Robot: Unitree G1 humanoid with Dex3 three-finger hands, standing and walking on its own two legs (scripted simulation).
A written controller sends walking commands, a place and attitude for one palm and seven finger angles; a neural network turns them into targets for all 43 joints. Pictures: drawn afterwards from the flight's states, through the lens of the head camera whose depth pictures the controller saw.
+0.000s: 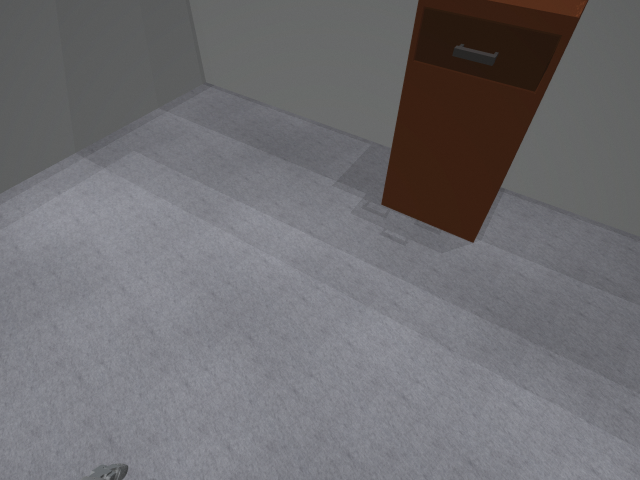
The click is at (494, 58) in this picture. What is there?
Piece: drawer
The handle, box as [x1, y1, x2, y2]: [452, 44, 498, 65]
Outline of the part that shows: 452,55 492,65 498,52 491,54 466,48 463,46 463,44 461,44 454,48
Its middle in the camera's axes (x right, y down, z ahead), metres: +0.47 -0.57 +1.18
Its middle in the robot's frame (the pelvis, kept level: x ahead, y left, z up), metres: +1.29 -0.41 +0.00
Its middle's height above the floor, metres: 0.77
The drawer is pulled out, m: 0.00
